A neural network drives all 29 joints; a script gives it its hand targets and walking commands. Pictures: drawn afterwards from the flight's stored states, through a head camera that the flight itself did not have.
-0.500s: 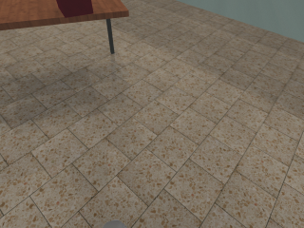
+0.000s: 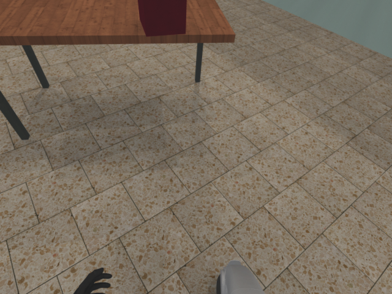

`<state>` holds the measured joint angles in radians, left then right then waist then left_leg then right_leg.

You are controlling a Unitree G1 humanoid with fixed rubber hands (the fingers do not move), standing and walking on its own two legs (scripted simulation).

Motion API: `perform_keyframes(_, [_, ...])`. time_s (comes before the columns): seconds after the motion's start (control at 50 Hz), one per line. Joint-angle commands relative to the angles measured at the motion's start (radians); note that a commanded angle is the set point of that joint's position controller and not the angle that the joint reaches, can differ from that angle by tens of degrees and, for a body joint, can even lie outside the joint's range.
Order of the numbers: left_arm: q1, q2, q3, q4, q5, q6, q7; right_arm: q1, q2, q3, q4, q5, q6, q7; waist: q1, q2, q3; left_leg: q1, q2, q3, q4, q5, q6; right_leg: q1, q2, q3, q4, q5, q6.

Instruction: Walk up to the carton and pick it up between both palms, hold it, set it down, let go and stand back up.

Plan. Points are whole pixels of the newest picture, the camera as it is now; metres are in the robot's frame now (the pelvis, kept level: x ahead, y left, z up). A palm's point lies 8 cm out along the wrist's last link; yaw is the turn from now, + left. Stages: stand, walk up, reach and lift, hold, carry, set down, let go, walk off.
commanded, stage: walk up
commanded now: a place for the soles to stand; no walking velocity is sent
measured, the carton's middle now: out of the picture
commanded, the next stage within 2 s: none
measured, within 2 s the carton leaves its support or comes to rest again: neither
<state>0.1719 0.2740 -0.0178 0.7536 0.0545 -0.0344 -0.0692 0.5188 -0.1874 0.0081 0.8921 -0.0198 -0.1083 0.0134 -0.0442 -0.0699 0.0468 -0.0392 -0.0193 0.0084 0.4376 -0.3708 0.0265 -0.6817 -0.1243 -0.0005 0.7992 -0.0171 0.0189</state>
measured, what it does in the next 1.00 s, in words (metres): walks ahead, turning left: right foot, then left foot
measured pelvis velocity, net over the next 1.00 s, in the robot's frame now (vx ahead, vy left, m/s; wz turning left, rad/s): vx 0.51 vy -0.03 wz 0.43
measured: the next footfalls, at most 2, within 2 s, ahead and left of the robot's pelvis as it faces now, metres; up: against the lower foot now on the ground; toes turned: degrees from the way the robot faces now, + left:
right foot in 0.14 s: +0.30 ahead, -0.15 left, +0.00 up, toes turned -1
left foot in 0.62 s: +0.47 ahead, +0.11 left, +0.00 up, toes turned +25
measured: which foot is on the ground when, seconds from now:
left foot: down 0.00-0.14, up 0.16-0.60, down 0.62-1.00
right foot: up 0.00-0.12, down 0.14-0.62, up 0.64-1.00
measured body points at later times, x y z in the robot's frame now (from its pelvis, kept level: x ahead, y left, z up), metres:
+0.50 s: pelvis +0.28 -0.05 +0.00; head +0.30 -0.03 +0.45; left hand +0.19 +0.20 -0.14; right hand +0.48 -0.25 -0.11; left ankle +0.38 +0.11 -0.69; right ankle +0.26 -0.15 -0.73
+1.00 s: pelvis +0.51 -0.03 +0.00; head +0.51 +0.00 +0.44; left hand +0.52 +0.24 -0.14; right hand +0.61 -0.28 -0.11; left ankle +0.44 +0.09 -0.73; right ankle +0.70 -0.16 -0.68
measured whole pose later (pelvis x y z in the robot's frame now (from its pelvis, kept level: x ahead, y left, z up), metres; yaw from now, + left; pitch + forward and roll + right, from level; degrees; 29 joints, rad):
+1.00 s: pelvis +0.51 -0.03 +0.00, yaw +25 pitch -2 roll +1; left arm 0.25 0.29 0.01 0.76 0.07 0.02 -0.07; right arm 0.50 -0.19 -0.06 0.79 -0.04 -0.10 -0.03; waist -0.05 -0.10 0.05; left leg -0.19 0.03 -0.01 0.54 -0.33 -0.01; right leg -0.62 -0.17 0.02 0.93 -0.20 0.07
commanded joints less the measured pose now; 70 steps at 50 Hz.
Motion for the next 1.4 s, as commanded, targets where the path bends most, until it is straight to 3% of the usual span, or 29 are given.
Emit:
perform_keyframes(0.0, [-0.053,0.044,0.025,-0.083,0.001,-0.022,0.012,0.01,-0.232,-0.057,-0.077,-0.01,-0.017,0.001,0.021,0.153,0.094,-0.215,0.206,-0.144,-0.211,0.194,0.136,0.224,0.064,-0.062,-0.157,0.118,-0.016])
perform_keyframes(0.04, [-0.001,0.06,0.04,-0.079,0.007,-0.026,0.024,0.017,-0.239,-0.057,-0.083,-0.017,0.001,0.0,0.038,0.159,0.094,-0.162,0.231,-0.156,-0.152,0.229,0.125,0.28,0.081,-0.06,-0.183,0.008,-0.037])
perform_keyframes(0.08, [0.163,0.092,0.066,-0.045,0.013,-0.039,0.039,0.019,-0.223,-0.048,-0.088,-0.024,0.024,-0.005,0.11,0.108,0.035,-0.183,0.196,-0.118,0.107,0.298,0.098,0.473,0.089,-0.041,-0.252,-0.116,-0.062])
perform_keyframes(0.1, [0.297,0.152,0.087,-0.022,0.022,-0.046,0.049,0.076,-0.168,-0.027,-0.089,-0.024,0.031,-0.002,0.147,-0.031,-0.099,-0.294,0.115,-0.058,0.401,0.215,0.061,0.698,-0.002,0.089,-0.232,-0.219,-0.063])
perform_keyframes(0.12, [0.388,0.229,0.113,-0.025,0.015,-0.042,0.06,0.142,-0.095,-0.003,-0.11,-0.017,0.038,-0.003,0.158,-0.2,-0.2,-0.456,-0.008,-0.013,0.704,-0.117,0.013,0.825,-0.232,0.47,-0.369,-0.467,-0.097])
perform_keyframes(0.14, [0.347,0.294,0.118,-0.05,-0.022,-0.027,0.07,0.18,-0.121,-0.008,-0.13,0.007,0.044,-0.014,0.132,-0.24,-0.227,-0.614,-0.022,-0.072,0.841,-0.188,0.011,0.862,-0.346,0.836,-0.593,-0.784,-0.188])
perform_keyframes(0.16, [0.281,0.248,0.105,-0.053,-0.046,-0.019,0.081,0.081,-0.185,-0.02,-0.142,0.001,0.042,-0.013,0.134,-0.105,-0.153,-0.636,0.045,-0.11,0.91,-0.114,0.012,0.747,-0.331,0.811,-0.673,-0.925,-0.178])
perform_keyframes(0.18, [0.252,0.195,0.083,-0.052,-0.048,-0.022,0.085,0.005,-0.187,-0.026,-0.156,-0.001,0.037,-0.006,0.124,-0.024,-0.066,-0.639,0.069,-0.103,0.925,-0.049,0.012,0.657,-0.29,0.635,-0.649,-0.817,-0.135])
perform_keyframes(0.24, [0.199,0.12,0.055,-0.014,-0.022,-0.055,0.069,-0.048,-0.153,-0.028,-0.153,-0.019,0.039,0.01,0.07,-0.031,-0.02,-0.539,0.119,-0.102,0.791,0.009,0.002,0.485,-0.204,0.244,-0.59,-0.441,-0.158])
perform_keyframes(0.32, [0.228,0.092,0.045,0.013,-0.013,-0.081,0.058,-0.106,-0.116,-0.027,-0.168,-0.024,0.055,0.018,0.062,-0.004,0.004,-0.59,0.122,-0.075,0.692,0.088,-0.017,0.495,-0.218,0.085,-0.585,-0.296,-0.212])
perform_keyframes(0.48, [0.265,0.16,0.051,0.031,0.003,-0.049,0.052,-0.31,-0.073,-0.036,-0.255,-0.025,0.051,0.013,0.09,-0.035,0.073,-0.432,0.045,0.094,0.288,0.236,0.014,0.49,-0.181,-0.17,-0.514,-0.119,-0.194])
perform_keyframes(0.56, [0.289,0.153,0.038,0.039,0.005,0.001,0.053,-0.122,-0.11,-0.076,-0.218,-0.043,0.036,-0.015,0.0,0.075,0.021,-0.165,-0.009,0.098,0.165,0.239,0.052,0.458,-0.126,-0.27,-0.171,-0.114,-0.153])
perform_keyframes(0.58, [0.329,0.125,0.023,0.033,0.01,0.008,0.049,0.006,-0.159,-0.104,-0.206,-0.052,0.032,-0.028,-0.05,0.13,-0.089,0.028,0.069,-0.062,0.176,0.171,0.086,0.363,-0.071,-0.288,0.077,-0.152,-0.112])
perform_keyframes(0.6, [0.366,0.081,0.005,0.001,0.011,0.016,0.044,0.116,-0.248,-0.131,-0.212,-0.046,0.034,-0.045,-0.077,0.295,-0.173,0.198,0.319,-0.509,0.077,0.06,0.158,0.161,0.039,-0.234,0.356,-0.512,-0.059])
perform_keyframes(0.62, [0.345,0.159,0.024,-0.043,-0.004,0.04,0.042,0.13,-0.296,-0.138,-0.236,0.005,0.045,-0.064,-0.083,0.186,-0.196,0.219,0.452,-0.882,-0.103,-0.147,0.245,0.01,0.082,-0.088,0.495,-0.606,-0.024])
perform_keyframes(0.64, [0.263,0.196,0.04,-0.064,0.002,0.051,0.038,0.082,-0.288,-0.138,-0.254,0.035,0.054,-0.078,-0.072,0.101,-0.126,0.113,0.447,-0.89,-0.18,-0.304,0.239,-0.029,0.04,-0.001,0.579,-0.54,-0.017])
perform_keyframes(0.7, [0.252,0.137,0.032,-0.056,0.007,0.035,0.038,-0.086,-0.191,-0.111,-0.283,0.004,0.033,-0.073,0.008,0.157,0.003,-0.101,0.355,-0.546,-0.139,-0.037,0.194,-0.027,-0.016,0.031,0.546,-0.387,0.01])
perform_keyframes(0.74, [0.279,0.114,0.033,-0.036,0.015,0.031,0.032,-0.091,-0.145,-0.103,-0.266,-0.004,0.004,-0.056,0.035,0.147,-0.022,-0.177,0.303,-0.426,-0.124,0.14,0.184,0.069,-0.019,0.053,0.499,-0.362,0.025])
perform_keyframes(0.88, [0.159,0.055,0.033,-0.04,0.02,0.05,0.001,-0.05,-0.164,-0.112,-0.198,-0.013,-0.021,-0.049,0.044,0.167,0.054,-0.223,0.258,-0.298,-0.141,0.063,0.192,-0.014,-0.041,0.028,0.247,-0.221,0.06])
perform_keyframes(1.02, [0.057,0.055,0.041,-0.057,0.004,0.022,-0.012,-0.064,-0.237,-0.121,-0.175,-0.037,0.001,-0.04,0.028,0.246,0.052,-0.286,0.26,-0.198,-0.084,0.03,0.143,0.251,-0.004,-0.058,-0.084,-0.133,0.017])
perform_keyframes(1.06, [0.18,0.064,0.059,-0.022,0.005,0.01,-0.004,-0.088,-0.236,-0.111,-0.171,-0.047,0.022,-0.035,0.09,0.195,0.031,-0.363,0.235,-0.151,0.049,0.021,0.109,0.459,0.027,-0.1,-0.181,-0.151,-0.012])
perform_keyframes(1.08, [0.284,0.098,0.079,0.012,0.002,0.002,0.006,-0.06,-0.182,-0.086,-0.163,-0.05,0.033,-0.031,0.13,0.063,-0.009,-0.411,0.164,-0.084,0.239,0.024,0.077,0.603,0.051,-0.105,-0.224,-0.177,-0.021])
perform_keyframes(1.1, [0.378,0.178,0.107,0.023,0.004,-0.006,0.018,0.002,-0.089,-0.054,-0.169,-0.052,0.038,-0.024,0.156,-0.163,-0.087,-0.469,0.06,0.006,0.541,-0.059,0.028,0.699,-0.082,0.074,-0.312,-0.337,-0.044])
perform_keyframes(1.12, [0.391,0.264,0.12,0.005,-0.024,-0.002,0.031,0.047,-0.03,-0.034,-0.197,-0.036,0.043,-0.028,0.148,-0.316,-0.109,-0.642,-0.043,-0.008,0.747,-0.301,-0.01,0.751,-0.282,0.514,-0.516,-0.495,-0.114])
perform_keyframes(1.14, [0.324,0.282,0.12,0.001,-0.053,0.015,0.044,0.014,-0.077,-0.044,-0.214,-0.023,0.051,-0.042,0.141,-0.242,-0.06,-0.677,0.001,-0.071,0.863,-0.275,-0.002,0.653,-0.319,0.673,-0.665,-0.716,-0.178])
perform_keyframes(1.18, [0.245,0.196,0.089,-0.007,-0.058,0.022,0.057,-0.072,-0.108,-0.052,-0.214,-0.016,0.048,-0.039,0.103,-0.082,0.069,-0.672,0.057,-0.082,0.914,-0.129,-0.01,0.532,-0.237,0.416,-0.599,-0.651,-0.159])
perform_keyframes(1.22, [0.188,0.132,0.071,-0.011,-0.038,0.01,0.053,-0.07,-0.126,-0.065,-0.196,-0.022,0.052,-0.037,0.066,-0.102,0.089,-0.579,0.088,-0.059,0.764,-0.08,-0.012,0.416,-0.182,0.226,-0.564,-0.509,-0.165])
perform_keyframes(1.3, [0.2,0.092,0.06,0.009,-0.017,-0.006,0.047,-0.101,-0.091,-0.051,-0.19,-0.015,0.051,-0.035,0.069,-0.087,0.047,-0.503,0.073,-0.006,0.559,-0.063,-0.012,0.435,-0.169,0.102,-0.518,-0.268,-0.222])
perform_keyframes(1.38, [0.198,0.121,0.058,0.019,-0.008,0.013,0.041,-0.186,-0.047,-0.04,-0.226,-0.003,0.038,-0.043,0.075,-0.075,0.009,-0.332,0.025,0.079,0.267,0.103,0.016,0.419,-0.148,0.005,-0.426,-0.151,-0.219])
